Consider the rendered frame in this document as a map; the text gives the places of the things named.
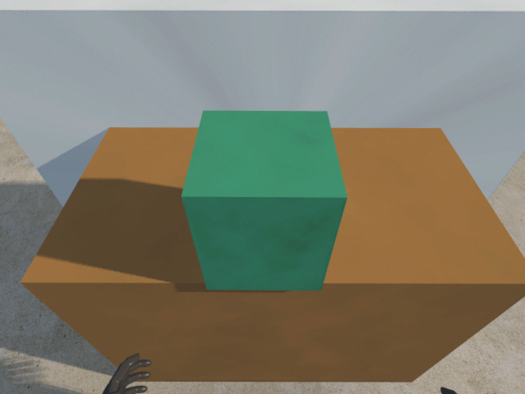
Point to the pedestal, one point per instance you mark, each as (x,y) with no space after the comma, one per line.
(420,264)

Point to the left robot hand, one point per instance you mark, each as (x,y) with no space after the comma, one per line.
(122,377)

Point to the carton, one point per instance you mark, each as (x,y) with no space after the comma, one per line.
(264,196)

